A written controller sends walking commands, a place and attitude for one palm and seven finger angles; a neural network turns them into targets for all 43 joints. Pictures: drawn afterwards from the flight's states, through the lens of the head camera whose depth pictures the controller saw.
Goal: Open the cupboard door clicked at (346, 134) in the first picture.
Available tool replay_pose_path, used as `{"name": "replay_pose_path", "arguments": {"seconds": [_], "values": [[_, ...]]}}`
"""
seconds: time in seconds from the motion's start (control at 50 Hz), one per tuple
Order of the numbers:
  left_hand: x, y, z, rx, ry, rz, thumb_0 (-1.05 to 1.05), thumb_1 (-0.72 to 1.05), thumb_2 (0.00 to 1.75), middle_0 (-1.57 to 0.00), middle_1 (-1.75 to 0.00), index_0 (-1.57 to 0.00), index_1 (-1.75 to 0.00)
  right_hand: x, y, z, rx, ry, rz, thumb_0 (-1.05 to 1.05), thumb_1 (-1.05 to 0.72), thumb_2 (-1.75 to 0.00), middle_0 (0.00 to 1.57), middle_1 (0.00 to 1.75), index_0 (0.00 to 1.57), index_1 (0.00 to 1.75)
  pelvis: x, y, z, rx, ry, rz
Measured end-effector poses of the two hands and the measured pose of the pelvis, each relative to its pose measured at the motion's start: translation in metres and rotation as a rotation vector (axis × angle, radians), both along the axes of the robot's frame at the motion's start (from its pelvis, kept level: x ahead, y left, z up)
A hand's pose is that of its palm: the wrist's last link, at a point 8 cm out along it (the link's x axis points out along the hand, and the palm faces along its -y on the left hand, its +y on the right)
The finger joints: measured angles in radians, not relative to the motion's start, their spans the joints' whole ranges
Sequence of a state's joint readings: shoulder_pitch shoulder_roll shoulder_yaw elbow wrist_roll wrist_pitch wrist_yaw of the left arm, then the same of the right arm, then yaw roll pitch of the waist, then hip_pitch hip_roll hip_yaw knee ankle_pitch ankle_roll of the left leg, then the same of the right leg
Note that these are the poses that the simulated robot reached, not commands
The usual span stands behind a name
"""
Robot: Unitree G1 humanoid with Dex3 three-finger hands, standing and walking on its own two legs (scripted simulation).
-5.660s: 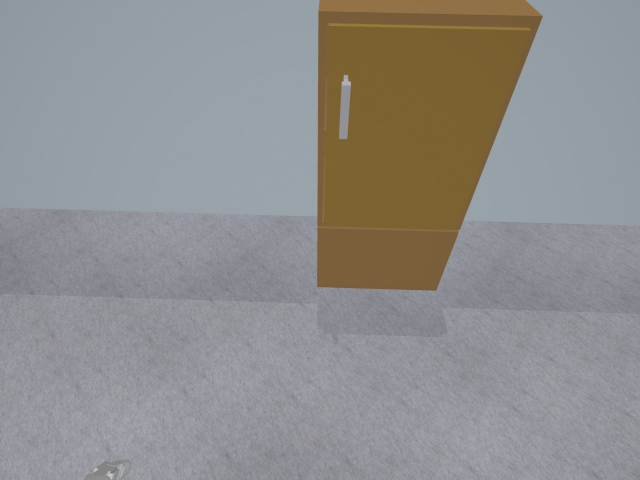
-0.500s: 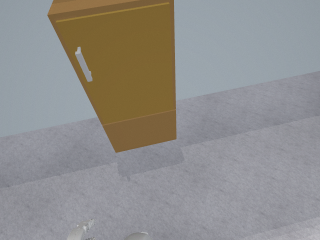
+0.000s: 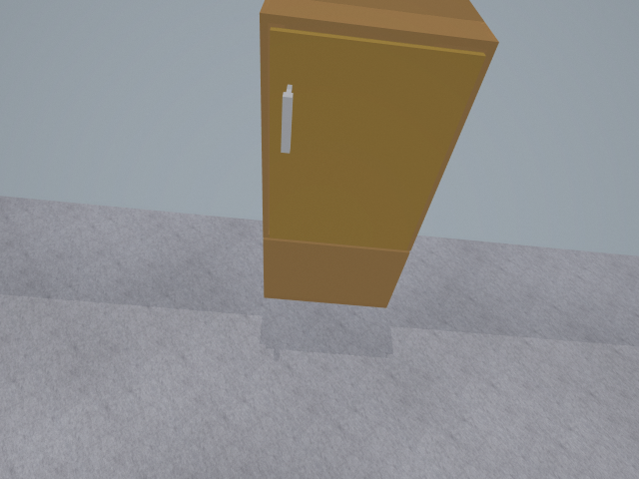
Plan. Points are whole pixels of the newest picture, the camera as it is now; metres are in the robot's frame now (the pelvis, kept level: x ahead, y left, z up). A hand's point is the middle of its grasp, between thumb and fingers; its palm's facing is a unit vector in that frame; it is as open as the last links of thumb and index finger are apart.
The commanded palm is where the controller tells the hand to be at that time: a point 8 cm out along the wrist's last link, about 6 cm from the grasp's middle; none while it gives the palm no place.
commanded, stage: take the last steps up to it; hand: left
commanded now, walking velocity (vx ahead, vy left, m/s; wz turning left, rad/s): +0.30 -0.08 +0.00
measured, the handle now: (287, 119) +0.80 +0.15 +0.02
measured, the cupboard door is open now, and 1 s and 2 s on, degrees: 0 0 0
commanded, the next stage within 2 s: come to a stop and stand still in 0.68 s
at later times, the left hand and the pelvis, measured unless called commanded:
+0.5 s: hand (256, 411) +0.25 +0.11 -0.18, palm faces -0.04 -0.98 -0.20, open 7.3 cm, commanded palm none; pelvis +0.14 -0.06 -0.02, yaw +0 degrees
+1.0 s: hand (275, 442) +0.21 +0.07 -0.19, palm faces +0.12 -0.99 -0.11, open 7.3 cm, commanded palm none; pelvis +0.26 -0.07 +0.00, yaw +1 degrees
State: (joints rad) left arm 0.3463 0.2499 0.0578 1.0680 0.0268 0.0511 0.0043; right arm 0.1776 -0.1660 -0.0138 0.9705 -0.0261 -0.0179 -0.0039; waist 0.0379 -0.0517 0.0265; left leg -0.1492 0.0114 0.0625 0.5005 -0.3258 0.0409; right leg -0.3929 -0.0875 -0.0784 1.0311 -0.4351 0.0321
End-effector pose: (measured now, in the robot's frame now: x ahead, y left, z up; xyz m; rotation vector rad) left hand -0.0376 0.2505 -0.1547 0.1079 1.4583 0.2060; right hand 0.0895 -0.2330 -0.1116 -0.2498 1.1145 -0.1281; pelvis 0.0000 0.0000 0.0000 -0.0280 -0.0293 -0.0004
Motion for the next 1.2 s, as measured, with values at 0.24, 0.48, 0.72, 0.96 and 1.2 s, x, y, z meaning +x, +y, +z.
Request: {"name": "replay_pose_path", "arguments": {"seconds": [0.24, 0.48, 0.72, 0.96, 1.2], "values": [[0.092, -0.011, 0.008, -0.028, -0.099, -0.046, 0.00, 0.91, 0.90, -0.19, -0.30, -0.19, -0.30, -0.072, 0.004, -0.013, 0.026, 0.232, -0.152, 0.00, -0.93, -0.90, 0.20, 0.30, 0.20, 0.30, 0.047, 0.000, 0.005, 0.026, -0.002, -0.002], [0.273, -0.084, 0.007, 0.001, -0.301, -0.188, 0.00, 0.91, 0.90, -0.19, -0.30, -0.20, -0.30, -0.105, -0.020, -0.043, 0.142, 0.560, -0.284, 0.00, -0.91, -0.90, 0.20, 0.30, 0.20, 0.30, 0.132, -0.059, -0.022, 0.038, 0.006, -0.014], [0.276, -0.107, 0.023, 0.040, -0.241, -0.061, -0.02, 0.95, 0.90, -0.20, -0.30, -0.20, -0.30, 0.114, -0.082, -0.035, 0.097, 0.189, -0.137, 0.00, -0.91, -0.90, 0.20, 0.30, 0.19, 0.30, 0.197, -0.088, 0.001, 0.013, 0.002, 0.027], [0.243, -0.124, -0.008, -0.082, -0.014, 0.054, 0.00, 0.92, 0.90, -0.20, -0.30, -0.20, -0.30, 0.252, -0.051, -0.020, 0.053, 0.045, -0.001, 0.00, -0.92, -0.90, 0.20, 0.30, 0.19, 0.30, 0.256, -0.069, -0.005, 0.003, -0.003, 0.024], [0.260, -0.099, 0.005, 0.006, 0.010, -0.016, 0.00, 0.91, 0.90, -0.20, -0.30, -0.20, -0.30, 0.240, -0.049, -0.035, 0.089, 0.064, -0.074, -0.02, -0.93, -0.90, 0.21, 0.30, 0.20, 0.30, 0.237, -0.070, -0.006, 0.045, 0.019, -0.019]]}}
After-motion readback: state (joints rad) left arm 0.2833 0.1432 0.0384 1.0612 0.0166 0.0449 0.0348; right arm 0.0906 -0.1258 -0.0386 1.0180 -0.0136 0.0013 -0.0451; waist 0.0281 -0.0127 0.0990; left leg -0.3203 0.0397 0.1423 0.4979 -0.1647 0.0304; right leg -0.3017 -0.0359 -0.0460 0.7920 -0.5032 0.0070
